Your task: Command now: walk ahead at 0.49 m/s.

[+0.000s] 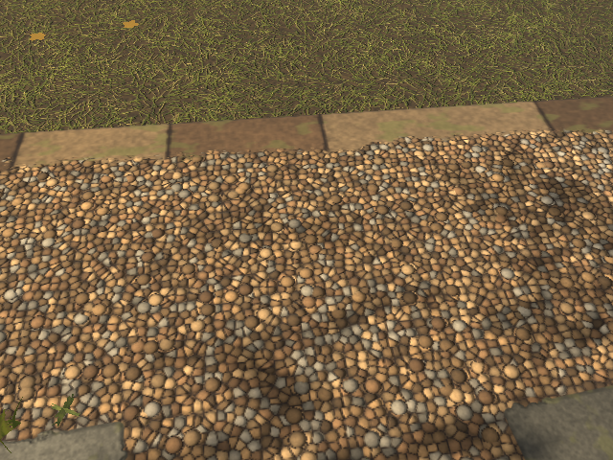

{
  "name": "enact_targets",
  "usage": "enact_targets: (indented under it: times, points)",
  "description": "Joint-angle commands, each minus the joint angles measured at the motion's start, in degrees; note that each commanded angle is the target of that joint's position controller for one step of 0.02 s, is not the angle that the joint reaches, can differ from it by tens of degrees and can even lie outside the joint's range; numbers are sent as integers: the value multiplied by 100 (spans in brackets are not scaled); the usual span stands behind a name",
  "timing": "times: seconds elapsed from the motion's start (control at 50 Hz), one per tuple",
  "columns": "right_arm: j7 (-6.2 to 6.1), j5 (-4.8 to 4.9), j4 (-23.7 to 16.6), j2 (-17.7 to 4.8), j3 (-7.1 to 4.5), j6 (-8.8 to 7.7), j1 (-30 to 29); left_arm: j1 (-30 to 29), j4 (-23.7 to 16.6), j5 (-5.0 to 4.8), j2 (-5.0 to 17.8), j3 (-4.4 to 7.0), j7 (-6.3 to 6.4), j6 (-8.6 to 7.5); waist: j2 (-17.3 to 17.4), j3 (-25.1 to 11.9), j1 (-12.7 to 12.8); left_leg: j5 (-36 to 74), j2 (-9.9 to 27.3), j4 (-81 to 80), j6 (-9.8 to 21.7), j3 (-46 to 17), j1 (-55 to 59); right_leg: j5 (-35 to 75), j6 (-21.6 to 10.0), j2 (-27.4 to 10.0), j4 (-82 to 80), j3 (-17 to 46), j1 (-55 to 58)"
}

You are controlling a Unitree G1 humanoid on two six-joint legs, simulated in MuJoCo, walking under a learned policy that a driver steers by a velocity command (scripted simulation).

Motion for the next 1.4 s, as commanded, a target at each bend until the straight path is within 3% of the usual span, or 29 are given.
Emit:
enact_targets:
  times: [0.02,0.1,0.2,0.24,0.28,0.3,0.32,0.34,0.36,0.4,0.42,0.46,0.52,0.64,0.76,0.82,0.84,0.86,0.88,0.9,0.92,0.96,0.98,1.02,1.08,1.2,1.3,1.36,1.4]
  points:
    - [-121,19,-323,-796,-130,-79,-189,104,-248,55,254,74,19,0,398,324,232,443,1625,-1095,964,-1193,-482,941,129,-191,-892,22,-151]
    - [-192,105,-222,-928,-151,-11,256,-780,-477,-4,169,37,-59,-57,449,356,-92,478,1551,-1025,737,-932,5,1623,176,89,-2395,-215,66]
    - [-211,143,-40,-976,-189,117,638,-1433,-766,-70,236,11,-241,-120,528,526,-265,445,1910,-585,665,-1029,919,1043,47,244,-3199,-240,33]
    - [-224,150,-39,-1054,-226,174,562,-1255,-786,-70,365,51,-295,-170,620,420,-90,876,2026,-253,571,-1085,1129,588,-114,358,-3424,-309,438]
    - [-222,115,-107,-1011,-201,232,331,-77,-458,-56,712,249,-278,-204,627,-257,551,2603,1664,1115,354,-755,958,442,-371,716,-3643,-594,2092]
    - [-218,31,-252,-793,-99,225,269,1119,-177,-8,1156,401,-229,-210,253,-1131,994,2117,1316,2772,138,-430,-11,562,-733,37,-3482,157,3870]
    - [-169,32,-329,-116,99,93,872,1779,-30,79,1729,539,-224,-154,-1205,-1889,826,-448,289,5027,-309,-120,-2455,-291,-1608,-1323,-3951,2752,6048]
    - [-139,124,-233,-420,46,-70,853,1803,-33,70,1247,397,-244,-158,-1191,-2173,875,-2387,275,5906,-221,-1055,-3184,-578,-1713,-1546,-4609,3983,6206]
    - [-114,271,-386,-908,-88,-148,343,1259,-119,31,922,286,-243,-166,-815,-1322,748,-2026,636,6181,-105,-1079,-3641,-463,-1385,-1363,-4625,3089,5497]
    - [-178,187,-513,-861,-129,-124,-226,328,-309,42,578,166,-278,-144,-79,-487,409,-1057,1160,5597,-110,-808,-3251,433,-1089,-871,-4950,1679,3871]
    - [-205,141,-502,-777,-162,-36,-183,170,-304,76,415,114,-304,-157,-145,-308,222,-793,1322,5273,-125,-815,-2911,662,-981,-627,-5158,1235,3384]
    - [-214,124,-440,-508,-144,116,32,294,-163,92,405,119,-326,-186,-245,-215,77,-548,1354,5025,-197,-722,-2566,1086,-1038,-454,-5404,824,2960]
    - [-241,76,-624,-530,-183,183,-413,601,19,92,625,176,-239,-189,-105,31,92,43,1395,4355,-329,-695,-3063,1585,-1109,-446,-5578,502,3016]
    - [-165,91,-991,-394,-149,123,-1668,1086,231,22,738,183,-94,-98,-121,315,430,1345,1192,2369,-388,-496,-3110,1206,-919,-332,-5759,100,3334]
    - [16,151,-1309,-453,-121,39,-2398,1453,512,-40,809,245,-35,29,-138,583,558,860,1051,1544,-181,-470,-3189,1291,-846,-722,-5375,123,4278]
    - [55,149,-1214,-698,-231,-12,-1841,1212,487,-45,937,297,-16,104,-293,193,165,313,733,1344,48,-194,-2052,2825,-678,-712,-4632,25,4394]
    - [30,137,-967,-892,-356,-14,-1055,1099,459,-27,879,272,-18,138,-254,-256,-236,329,516,1266,180,-18,-980,3621,-551,-447,-3723,-184,4194]
    - [-18,105,-673,-1247,-499,-8,37,1076,362,33,713,192,-22,145,25,-1009,-639,445,962,1447,448,-528,731,3058,-357,-120,-2253,-417,3271]
    - [-49,8,-522,-1831,-643,30,808,1744,301,64,67,-2,-90,38,1381,-1892,-484,-358,2460,1128,1359,-3101,3064,541,87,844,147,-626,867]
    - [-32,53,-513,-1467,-511,38,804,1700,384,-5,132,-9,-123,-125,1675,-2283,-488,-800,2819,196,1531,-4678,3310,-2248,55,1109,1128,263,21]
    - [-32,101,-573,-1146,-409,19,322,1171,227,-170,659,133,-147,-219,1318,-1433,-419,-969,2627,124,1192,-3926,2619,-2006,-74,735,1503,400,-500]
    - [-9,54,-766,-743,-279,13,-624,518,62,-122,700,179,-74,-217,533,-442,-67,-190,2190,-190,862,-2483,818,-989,-133,163,920,94,-202]
    - [10,-3,-767,-593,-230,-14,-802,593,78,-65,621,220,-36,-134,640,-285,145,66,1970,-377,755,-2055,264,-700,-137,-21,584,126,186]
    - [24,-15,-656,-564,-226,-35,-733,837,149,-43,351,204,-23,20,747,-189,306,320,1783,-673,793,-1634,-221,-461,-92,-92,287,66,578]
    - [-77,-6,-500,-827,-283,-53,-419,398,-21,8,380,241,6,93,566,69,285,818,1786,-893,885,-1324,-197,164,63,-150,-389,28,82]
    - [-216,65,-304,-897,-267,34,118,-784,-363,6,228,195,-85,31,554,293,-47,909,1610,-981,643,-829,253,1605,157,61,-2312,-181,-110]
    - [-240,107,-50,-954,-298,142,592,-1571,-646,-56,219,124,-240,-29,536,557,-296,926,1886,-712,643,-811,1087,1343,81,234,-3121,-284,-263]
    - [-274,133,8,-1037,-354,218,555,-1570,-744,-72,339,138,-338,-88,643,501,-144,1551,2095,-308,538,-851,1481,758,-122,347,-3394,-331,28]
    - [-280,143,-46,-1119,-380,261,290,-798,-553,-52,599,268,-332,-112,773,14,335,3224,1949,537,380,-668,1411,555,-329,691,-3549,-616,1323]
